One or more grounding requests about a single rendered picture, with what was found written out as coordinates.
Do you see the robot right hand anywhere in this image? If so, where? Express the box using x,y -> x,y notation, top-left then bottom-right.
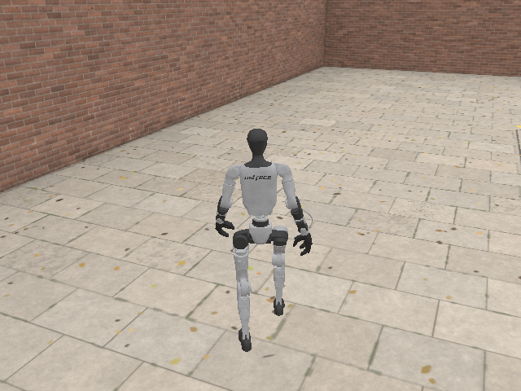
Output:
293,233 -> 313,256

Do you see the robot left foot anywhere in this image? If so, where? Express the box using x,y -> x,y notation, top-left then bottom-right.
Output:
239,328 -> 252,352

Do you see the right robot upper arm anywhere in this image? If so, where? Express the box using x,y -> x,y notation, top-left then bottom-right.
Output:
275,163 -> 298,209

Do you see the robot left forearm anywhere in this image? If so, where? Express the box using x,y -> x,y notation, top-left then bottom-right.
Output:
216,196 -> 229,224

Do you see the left robot upper arm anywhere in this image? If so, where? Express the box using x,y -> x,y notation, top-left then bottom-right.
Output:
220,165 -> 242,209

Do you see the robot left hand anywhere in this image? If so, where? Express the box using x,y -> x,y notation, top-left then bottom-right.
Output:
215,221 -> 234,237

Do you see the robot right forearm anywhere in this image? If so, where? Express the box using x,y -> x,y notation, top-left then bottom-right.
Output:
291,196 -> 309,236

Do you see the robot right thigh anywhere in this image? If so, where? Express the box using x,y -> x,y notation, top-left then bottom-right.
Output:
271,226 -> 288,267

